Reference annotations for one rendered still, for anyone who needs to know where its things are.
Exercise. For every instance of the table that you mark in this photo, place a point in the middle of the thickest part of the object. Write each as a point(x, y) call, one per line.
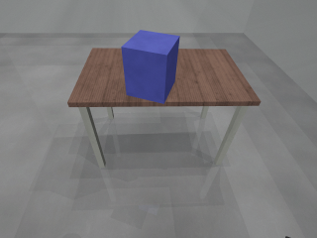
point(203, 77)

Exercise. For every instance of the carton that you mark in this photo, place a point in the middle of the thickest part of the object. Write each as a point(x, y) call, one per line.
point(149, 63)

